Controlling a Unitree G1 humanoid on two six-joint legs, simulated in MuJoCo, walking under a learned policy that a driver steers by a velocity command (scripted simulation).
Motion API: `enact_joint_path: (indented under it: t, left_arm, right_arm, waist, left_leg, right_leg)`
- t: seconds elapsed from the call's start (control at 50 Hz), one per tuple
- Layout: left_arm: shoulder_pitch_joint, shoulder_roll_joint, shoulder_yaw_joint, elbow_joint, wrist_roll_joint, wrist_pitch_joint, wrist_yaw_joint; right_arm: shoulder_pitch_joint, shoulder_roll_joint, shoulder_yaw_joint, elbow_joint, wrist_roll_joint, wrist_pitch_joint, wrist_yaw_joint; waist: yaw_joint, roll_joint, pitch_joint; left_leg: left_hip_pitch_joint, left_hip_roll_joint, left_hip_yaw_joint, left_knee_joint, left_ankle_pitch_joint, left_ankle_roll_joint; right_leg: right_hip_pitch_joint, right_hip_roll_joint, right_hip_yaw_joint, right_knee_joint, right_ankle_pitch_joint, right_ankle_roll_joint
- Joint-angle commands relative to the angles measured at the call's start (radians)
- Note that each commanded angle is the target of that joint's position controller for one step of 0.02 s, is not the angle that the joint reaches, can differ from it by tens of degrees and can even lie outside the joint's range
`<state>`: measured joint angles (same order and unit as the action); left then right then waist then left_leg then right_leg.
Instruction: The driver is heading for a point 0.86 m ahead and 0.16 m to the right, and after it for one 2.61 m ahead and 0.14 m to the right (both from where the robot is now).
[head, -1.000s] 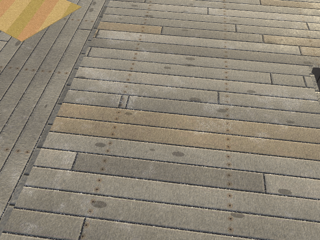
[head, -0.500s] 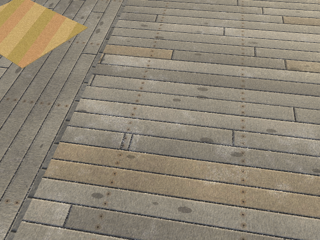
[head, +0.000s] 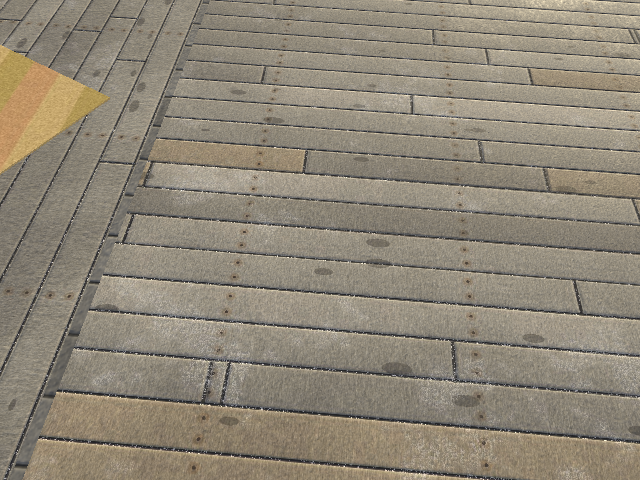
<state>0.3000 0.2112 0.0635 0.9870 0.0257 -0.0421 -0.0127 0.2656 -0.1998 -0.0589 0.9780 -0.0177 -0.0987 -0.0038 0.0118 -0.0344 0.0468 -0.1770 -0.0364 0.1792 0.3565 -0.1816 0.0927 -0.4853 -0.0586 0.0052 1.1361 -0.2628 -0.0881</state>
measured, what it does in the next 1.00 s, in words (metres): walks ahead: right foot, then left foot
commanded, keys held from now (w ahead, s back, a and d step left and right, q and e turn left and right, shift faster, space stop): w+e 0.44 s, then w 0.22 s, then w+q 0.34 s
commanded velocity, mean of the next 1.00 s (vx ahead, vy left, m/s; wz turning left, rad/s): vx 0.50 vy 0.00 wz -0.25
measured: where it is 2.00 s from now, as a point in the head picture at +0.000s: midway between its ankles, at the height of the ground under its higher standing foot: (396, 263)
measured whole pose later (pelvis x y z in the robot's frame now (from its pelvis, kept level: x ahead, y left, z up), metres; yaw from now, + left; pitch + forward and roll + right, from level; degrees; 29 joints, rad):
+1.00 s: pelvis +0.54 -0.10 -0.02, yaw -13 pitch +0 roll +1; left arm 0.35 0.23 0.03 0.97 0.03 -0.08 0.01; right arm 0.17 -0.24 -0.05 0.85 -0.02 -0.05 0.02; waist 0.01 -0.01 0.06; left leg -0.40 -0.10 0.09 0.57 -0.17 0.14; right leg -0.16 0.07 -0.03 1.09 -0.38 -0.07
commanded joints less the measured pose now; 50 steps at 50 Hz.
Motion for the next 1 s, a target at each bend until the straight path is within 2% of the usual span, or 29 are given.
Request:
enact_joint_path:
  t: [0.02, 0.08, 0.14, 0.2, 0.24, 0.3, 0.32, 0.34, 0.36, 0.38, 0.4, 0.42, 0.44, 0.46, 0.5, 0.54, 0.6, 0.7, 0.8, 0.82, 0.86, 0.88, 0.9, 0.92, 0.94, 0.96, 0.98, 1.0]
  left_arm:
    - [0.044, 0.007, 0.007, -0.039, 0.005, 0.023, -0.015]
    - [-0.07, 0.012, 0.005, -0.084, 0.001, 0.027, -0.025]
    - [-0.178, 0.002, -0.006, -0.125, -0.001, 0.022, -0.033]
    - [-0.273, -0.001, -0.016, -0.167, 0.003, 0.021, -0.039]
    - [-0.299, 0.007, -0.015, -0.185, 0.007, 0.019, -0.041]
    - [-0.225, 0.038, 0.0, -0.174, 0.01, 0.022, -0.034]
    - [-0.156, 0.054, 0.01, -0.157, 0.011, 0.021, -0.031]
    - [-0.067, 0.078, 0.023, -0.132, 0.012, 0.015, -0.026]
    - [0.066, 0.118, 0.044, -0.092, 0.022, 0.006, -0.016]
    - [0.118, 0.225, 0.074, -0.089, 0.032, 0.004, -0.003]
    - [0.091, 0.287, 0.086, -0.111, 0.008, 0.015, -0.006]
    - [0.069, 0.257, 0.077, -0.103, -0.009, 0.023, 0.0]
    - [0.021, 0.211, 0.064, -0.103, -0.016, 0.021, 0.005]
    - [-0.027, 0.161, 0.05, -0.109, -0.014, 0.014, 0.008]
    - [-0.057, 0.112, 0.029, -0.113, -0.024, -0.011, 0.015]
    - [-0.012, 0.125, 0.026, -0.092, -0.029, -0.035, 0.014]
    - [0.074, 0.144, 0.025, -0.067, -0.028, -0.042, 0.012]
    - [0.149, 0.142, 0.013, -0.053, -0.021, -0.043, 0.013]
    - [0.193, 0.129, -0.003, -0.023, 0.0, -0.05, 0.027]
    - [0.184, 0.132, -0.005, -0.019, 0.003, -0.051, 0.032]
    - [0.144, 0.153, -0.005, -0.02, 0.008, -0.055, 0.043]
    - [0.132, 0.165, -0.004, -0.02, 0.012, -0.055, 0.048]
    - [0.119, 0.179, 0.0, -0.022, 0.017, -0.049, 0.051]
    - [0.089, 0.193, 0.003, -0.032, 0.008, -0.044, 0.05]
    - [0.079, 0.171, -0.007, -0.07, -0.001, -0.049, 0.047]
    - [0.156, 0.11, -0.01, -0.096, -0.026, -0.059, 0.025]
    - [0.098, 0.158, -0.008, -0.112, 0.006, -0.065, 0.02]
    - [0.015, 0.162, -0.008, -0.14, 0.001, -0.075, 0.013]
  right_arm:
    - [0.069, -0.079, -0.011, -0.022, 0.006, -0.028, -0.007]
    - [0.119, -0.074, -0.007, -0.01, 0.003, -0.028, -0.01]
    - [0.149, -0.077, -0.003, -0.002, 0.003, -0.027, -0.016]
    - [0.203, -0.098, -0.005, 0.016, 0.002, -0.021, -0.026]
    - [0.226, -0.108, -0.007, 0.026, 0.0, -0.011, -0.033]
    - [0.204, -0.147, -0.018, 0.022, -0.005, 0.005, -0.044]
    - [0.19, -0.162, -0.023, 0.016, -0.008, 0.013, -0.044]
    - [0.182, -0.176, -0.028, 0.006, -0.007, 0.022, -0.039]
    - [0.157, -0.182, -0.03, -0.011, -0.002, 0.027, -0.03]
    - [0.166, -0.103, -0.015, -0.061, 0.011, 0.025, -0.019]
    - [0.115, -0.1, -0.017, -0.138, 0.014, 0.014, -0.002]
    - [-0.005, -0.131, -0.02, -0.162, 0.003, 0.003, 0.003]
    - [-0.011, -0.124, -0.015, -0.171, 0.013, -0.011, 0.007]
    - [0.025, -0.117, -0.016, -0.146, 0.01, -0.01, 0.004]
    - [0.078, -0.096, -0.011, -0.124, -0.026, 0.028, 0.008]
    - [0.073, -0.085, -0.01, -0.129, -0.031, 0.055, 0.019]
    - [-0.034, -0.091, -0.009, -0.162, -0.023, 0.067, 0.027]
    - [-0.193, -0.096, -0.001, -0.211, -0.01, 0.069, 0.034]
    - [-0.301, -0.083, 0.016, -0.248, -0.001, 0.059, 0.042]
    - [-0.296, -0.085, 0.016, -0.251, 0.0, 0.056, 0.043]
    - [-0.223, -0.102, 0.01, -0.232, 0.001, 0.053, 0.035]
    - [-0.147, -0.118, 0.002, -0.208, -0.001, 0.051, 0.028]
    - [-0.022, -0.14, -0.009, -0.168, -0.003, 0.046, 0.022]
    - [0.123, -0.156, -0.021, -0.122, -0.013, 0.038, 0.017]
    - [0.266, -0.24, -0.046, -0.096, -0.03, 0.039, 0.007]
    - [0.218, -0.295, -0.064, -0.105, -0.013, 0.053, 0.012]
    - [0.117, -0.276, -0.062, -0.12, 0.02, 0.056, 0.027]
    - [0.054, -0.224, -0.05, -0.138, 0.018, 0.058, 0.028]
  waist:
    - [0.019, 0.092, 0.013]
    - [0.002, 0.098, 0.038]
    - [-0.017, 0.098, 0.058]
    - [-0.044, 0.1, 0.068]
    - [-0.045, 0.103, 0.067]
    - [0.005, 0.146, 0.006]
    - [0.035, 0.153, -0.033]
    - [0.069, 0.15, -0.087]
    - [0.141, 0.098, -0.152]
    - [0.13, -0.064, -0.237]
    - [0.088, -0.14, -0.281]
    - [0.094, 0.013, -0.155]
    - [0.056, 0.039, -0.068]
    - [0.002, 0.097, -0.023]
    - [-0.046, 0.069, -0.031]
    - [-0.053, 0.042, -0.038]
    - [-0.016, 0.006, -0.01]
    - [0.039, -0.026, 0.007]
    - [0.066, -0.03, 0.056]
    - [0.054, -0.029, 0.058]
    - [0.006, -0.045, 0.019]
    - [-0.029, -0.057, -0.022]
    - [-0.081, -0.06, -0.085]
    - [-0.156, -0.04, -0.15]
    - [-0.201, 0.066, -0.248]
    - [-0.094, 0.322, -0.31]
    - [-0.072, 0.137, -0.241]
    - [-0.067, 0.069, -0.129]
  left_leg:
    - [0.032, 0.286, -0.171, -0.224, 0.192, 0.039]
    - [0.065, 0.266, -0.091, -0.228, 0.267, 0.022]
    - [0.093, 0.251, -0.019, -0.213, 0.368, 0.009]
    - [0.176, 0.277, 0.023, -0.196, 0.46, 0.01]
    - [0.246, 0.296, 0.051, -0.151, 0.579, 0.01]
    - [0.312, 0.314, 0.095, 0.026, 0.965, 0.007]
    - [0.317, 0.318, 0.1, 0.143, 1.027, 0.014]
    - [0.289, 0.321, 0.097, 0.304, 0.987, 0.017]
    - [0.163, 0.302, 0.109, 0.549, 0.798, -0.008]
    - [-0.173, 0.207, 0.101, 0.893, 0.15, -0.049]
    - [-0.488, 0.0, -0.079, 1.141, -0.373, -0.086]
    - [-0.595, 0.082, -0.202, 1.111, -0.263, -0.075]
    - [-0.575, 0.116, -0.2, 1.024, -0.172, -0.072]
    - [-0.509, 0.148, -0.198, 0.928, -0.132, -0.072]
    - [-0.383, 0.175, -0.199, 0.83, -0.108, -0.094]
    - [-0.371, 0.17, -0.175, 0.779, -0.084, -0.112]
    - [-0.449, 0.174, -0.15, 0.663, 0.029, -0.12]
    - [-0.537, 0.151, -0.127, 0.474, 0.159, -0.103]
    - [-0.517, 0.094, -0.094, 0.298, 0.167, -0.041]
    - [-0.485, 0.075, -0.092, 0.266, 0.144, -0.022]
    - [-0.355, 0.013, -0.064, 0.235, 0.068, 0.021]
    - [-0.281, -0.019, -0.053, 0.232, 0.022, 0.042]
    - [-0.172, -0.047, -0.054, 0.205, -0.006, 0.064]
    - [0.014, -0.039, -0.083, 0.12, 0.046, 0.092]
    - [0.241, 0.161, -0.341, 0.109, 0.024, 0.163]
    - [0.476, 0.388, -0.911, -0.013, 0.084, 0.339]
    - [0.407, 0.365, -0.89, -0.063, 0.018, 0.333]
    - [0.28, 0.343, -0.758, -0.083, 0.006, 0.308]
  right_leg:
    - [-0.119, -0.048, 0.016, 0.005, 0.094, 0.011]
    - [-0.199, -0.05, -0.008, -0.094, 0.2, 0.021]
    - [-0.183, -0.03, -0.057, -0.278, 0.274, 0.026]
    - [-0.161, -0.01, -0.12, -0.416, 0.274, 0.007]
    - [-0.142, 0.013, -0.15, -0.468, 0.221, -0.019]
    - [-0.015, 0.093, -0.195, -0.49, 0.075, -0.08]
    - [0.057, 0.124, -0.2, -0.505, 0.023, -0.105]
    - [0.166, 0.151, -0.19, -0.55, -0.005, -0.129]
    - [0.37, 0.141, -0.127, -0.658, 0.023, -0.165]
    - [0.643, -0.122, 0.24, -0.684, -0.043, -0.257]
    - [0.767, -0.296, 0.747, -0.841, 0.005, -0.385]
    - [0.685, -0.268, 0.6, -0.876, 0.024, -0.34]
    - [0.56, -0.242, 0.49, -0.896, 0.096, -0.296]
    - [0.461, -0.191, 0.385, -0.911, 0.216, -0.241]
    - [0.357, -0.113, 0.253, -0.926, 0.372, -0.193]
    - [0.342, -0.082, 0.195, -0.936, 0.5, -0.183]
    - [0.379, -0.059, 0.153, -0.956, 0.57, -0.132]
    - [0.514, -0.06, 0.116, -0.966, 0.603, -0.073]
    - [0.62, -0.108, 0.045, -0.982, 0.678, -0.066]
    - [0.633, -0.12, 0.025, -0.969, 0.738, -0.061]
    - [0.646, -0.133, -0.02, -0.872, 1.029, -0.041]
    - [0.665, -0.139, -0.035, -0.772, 1.169, -0.033]
    - [0.665, -0.138, -0.046, -0.615, 1.217, -0.028]
    - [0.576, -0.117, -0.075, -0.402, 1.099, -0.02]
    - [0.366, -0.053, -0.121, -0.068, 0.715, -0.006]
    - [-0.053, 0.192, -0.069, 0.295, -0.205, 0.049]
    - [-0.164, 0.109, 0.082, 0.332, -0.164, 0.023]
    - [-0.193, 0.062, 0.081, 0.291, -0.091, 0.026]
